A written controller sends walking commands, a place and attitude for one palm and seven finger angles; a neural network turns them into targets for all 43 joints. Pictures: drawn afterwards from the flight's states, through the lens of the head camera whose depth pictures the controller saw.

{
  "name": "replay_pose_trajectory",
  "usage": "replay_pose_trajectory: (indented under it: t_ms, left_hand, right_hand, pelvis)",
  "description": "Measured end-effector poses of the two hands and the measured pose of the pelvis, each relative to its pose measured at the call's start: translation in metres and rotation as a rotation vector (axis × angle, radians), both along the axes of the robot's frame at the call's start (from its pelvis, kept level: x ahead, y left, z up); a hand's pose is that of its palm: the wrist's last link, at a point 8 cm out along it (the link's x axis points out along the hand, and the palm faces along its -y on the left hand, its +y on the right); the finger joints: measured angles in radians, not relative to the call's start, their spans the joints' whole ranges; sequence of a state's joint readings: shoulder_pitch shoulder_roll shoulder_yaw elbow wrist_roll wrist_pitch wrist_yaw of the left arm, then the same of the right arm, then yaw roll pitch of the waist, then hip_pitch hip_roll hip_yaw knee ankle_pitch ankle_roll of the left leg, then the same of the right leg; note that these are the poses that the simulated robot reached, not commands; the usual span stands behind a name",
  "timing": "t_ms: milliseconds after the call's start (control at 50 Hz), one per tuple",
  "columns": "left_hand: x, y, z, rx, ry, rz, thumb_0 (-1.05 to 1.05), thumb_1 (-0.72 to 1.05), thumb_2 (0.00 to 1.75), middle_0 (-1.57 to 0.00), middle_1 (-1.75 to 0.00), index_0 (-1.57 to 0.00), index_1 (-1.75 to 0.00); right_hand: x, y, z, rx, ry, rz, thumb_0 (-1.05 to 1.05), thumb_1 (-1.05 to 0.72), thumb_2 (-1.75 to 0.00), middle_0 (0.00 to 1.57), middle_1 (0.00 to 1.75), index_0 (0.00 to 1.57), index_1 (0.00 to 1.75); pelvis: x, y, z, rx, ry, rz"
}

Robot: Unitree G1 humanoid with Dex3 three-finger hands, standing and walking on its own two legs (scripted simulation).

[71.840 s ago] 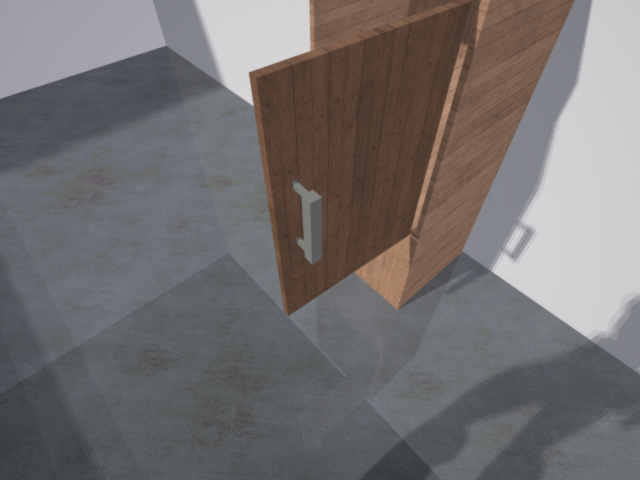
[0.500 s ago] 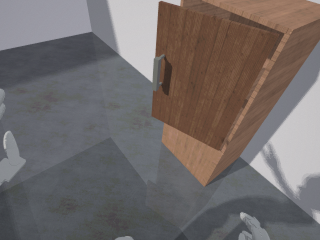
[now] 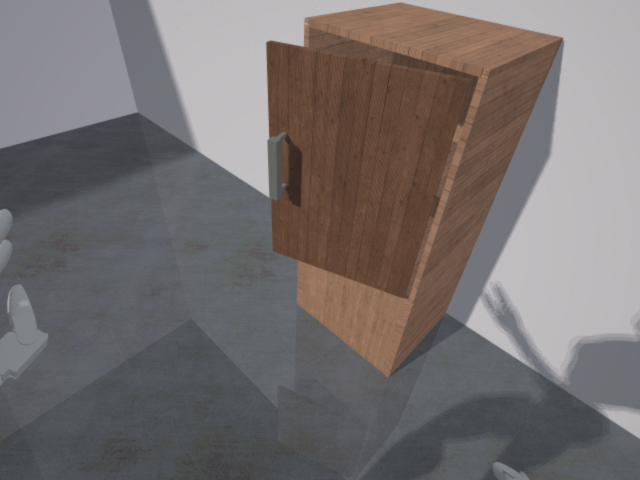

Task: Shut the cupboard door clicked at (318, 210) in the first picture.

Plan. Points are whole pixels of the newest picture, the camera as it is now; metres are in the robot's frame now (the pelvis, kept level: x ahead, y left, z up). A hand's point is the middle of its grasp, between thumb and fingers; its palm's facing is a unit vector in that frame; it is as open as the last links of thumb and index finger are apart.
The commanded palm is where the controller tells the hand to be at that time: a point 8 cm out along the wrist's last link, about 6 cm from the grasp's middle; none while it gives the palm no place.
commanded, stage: stop stepping back and stand still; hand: left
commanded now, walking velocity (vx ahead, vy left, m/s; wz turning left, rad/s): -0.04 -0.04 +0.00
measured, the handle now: (279, 166) +0.83 +0.11 -0.01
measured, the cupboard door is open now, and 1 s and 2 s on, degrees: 19 19 19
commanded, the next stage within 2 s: let the arm hang, fingers relaxed in 0.30 s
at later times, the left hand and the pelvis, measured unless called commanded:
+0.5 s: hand (83, 398) +0.21 +0.28 +0.05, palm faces +0.28 -0.85 -0.45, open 7.4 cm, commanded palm none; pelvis +0.00 +0.01 +0.00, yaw +1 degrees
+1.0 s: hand out of the picture -0.09 +0.19 -0.16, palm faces +0.02 -0.98 -0.21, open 7.3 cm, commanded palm none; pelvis +0.02 +0.00 +0.01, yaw +0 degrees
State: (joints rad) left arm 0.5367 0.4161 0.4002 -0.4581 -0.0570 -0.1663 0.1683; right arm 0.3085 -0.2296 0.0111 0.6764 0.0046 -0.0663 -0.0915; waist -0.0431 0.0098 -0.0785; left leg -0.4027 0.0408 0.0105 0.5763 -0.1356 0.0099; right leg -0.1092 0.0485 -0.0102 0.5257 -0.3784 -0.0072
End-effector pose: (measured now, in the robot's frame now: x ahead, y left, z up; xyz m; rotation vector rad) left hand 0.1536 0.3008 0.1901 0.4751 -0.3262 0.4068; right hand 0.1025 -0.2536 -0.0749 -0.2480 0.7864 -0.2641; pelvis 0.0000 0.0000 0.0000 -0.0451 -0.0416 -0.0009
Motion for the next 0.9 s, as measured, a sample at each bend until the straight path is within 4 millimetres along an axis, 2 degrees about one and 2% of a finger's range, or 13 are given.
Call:
replay_pose_trajectory:
  t_ms: [80,160,320,400,440,480,520,600,640,680,760,840,900]
  left_hand:
    - [0.006,0.010,-0.004,-0.014,0.007,0.013,0.01,0.88,0.90,-0.21,-0.30,-0.21,-0.31]
    - [0.006,0.011,-0.003,0.004,0.045,0.015,0.01,0.88,0.90,-0.21,-0.30,-0.21,-0.31]
    - [-0.012,0.002,0.000,0.033,0.092,0.015,0.01,0.88,0.90,-0.21,-0.30,-0.21,-0.31]
    - [-0.010,0.007,-0.006,-0.012,0.070,0.064,0.01,0.88,0.90,-0.21,-0.30,-0.21,-0.31]
    - [0.002,0.012,-0.032,-0.027,0.162,0.063,0.01,0.89,0.90,-0.21,-0.30,-0.21,-0.30]
    - [0.017,0.014,-0.085,-0.096,0.391,0.063,0.00,0.89,0.90,-0.20,-0.30,-0.20,-0.30]
    - [0.017,0.008,-0.149,-0.180,0.660,0.060,0.00,0.90,0.90,-0.20,-0.30,-0.20,-0.30]
    - [-0.025,-0.030,-0.262,-0.352,1.124,0.031,0.01,0.90,0.90,-0.20,-0.30,-0.20,-0.30]
    - [-0.057,-0.054,-0.303,-0.445,1.301,0.019,0.01,0.90,0.90,-0.20,-0.30,-0.20,-0.30]
    - [-0.090,-0.074,-0.331,-0.530,1.446,0.028,0.01,0.92,0.90,-0.20,-0.30,-0.20,-0.30]
    - [-0.150,-0.079,-0.348,-0.619,1.643,0.112,0.01,0.97,0.90,-0.21,-0.30,-0.21,-0.30]
    - [-0.200,-0.078,-0.339,-0.648,1.781,0.189,0.01,0.96,0.90,-0.21,-0.30,-0.21,-0.30]
    - [-0.227,-0.073,-0.327,-0.641,1.847,0.248,0.01,0.94,0.90,-0.21,-0.30,-0.21,-0.30]
  right_hand:
    - [-0.007,-0.001,0.004,-0.021,0.005,-0.034,0.02,-0.90,-0.90,0.20,0.30,0.20,0.30]
    - [-0.004,0.009,0.011,-0.004,-0.005,-0.007,0.02,-0.90,-0.90,0.20,0.30,0.20,0.30]
    - [0.025,0.027,0.008,0.046,-0.030,0.088,0.01,-0.90,-0.90,0.20,0.30,0.20,0.30]
    - [0.043,0.031,0.007,0.046,-0.047,0.110,0.01,-0.90,-0.90,0.20,0.30,0.20,0.30]
    - [0.053,0.031,0.001,0.063,-0.052,0.164,0.01,-0.90,-0.90,0.20,0.30,0.20,0.30]
    - [0.061,0.025,-0.010,0.069,-0.025,0.197,0.01,-0.90,-0.90,0.20,0.30,0.20,0.30]
    - [0.062,0.018,-0.018,0.068,0.007,0.193,0.01,-0.90,-0.90,0.21,0.30,0.21,0.30]
    - [0.042,0.003,-0.026,0.051,0.100,0.134,0.01,-0.90,-0.90,0.20,0.30,0.20,0.30]
    - [0.022,-0.002,-0.029,0.032,0.179,0.097,0.01,-0.90,-0.90,0.20,0.30,0.20,0.30]
    - [-0.003,-0.005,-0.032,0.017,0.274,0.059,0.01,-0.90,-0.90,0.20,0.30,0.20,0.30]
    - [-0.054,-0.003,-0.035,0.014,0.474,0.003,0.01,-0.90,-0.90,0.20,0.30,0.20,0.30]
    - [-0.094,0.005,-0.040,0.051,0.621,-0.037,0.01,-0.90,-0.90,0.20,0.30,0.20,0.30]
    - [-0.111,0.013,-0.045,0.089,0.674,-0.057,0.01,-0.90,-0.90,0.20,0.30,0.20,0.30]
  pelvis:
    - [0.002,0.006,0.003,0.007,0.007,0.003]
    - [-0.003,0.005,0.008,0.018,0.032,0.009]
    - [-0.002,0.001,0.008,0.005,0.037,0.008]
    - [0.005,0.002,0.007,0.006,0.021,0.009]
    - [0.004,0.004,0.003,0.007,0.026,0.016]
    - [0.001,0.007,-0.001,0.012,0.028,0.018]
    - [-0.002,0.008,-0.005,0.016,0.026,0.020]
    - [0.001,0.006,-0.007,0.017,0.019,0.021]
    - [0.004,0.005,-0.007,0.017,0.012,0.020]
    - [0.008,0.004,-0.006,0.018,0.009,0.017]
    - [0.012,0.002,0.000,0.017,0.019,0.017]
    - [0.014,0.003,0.006,0.022,0.032,0.014]
    - [0.014,0.003,0.009,0.024,0.034,0.012]
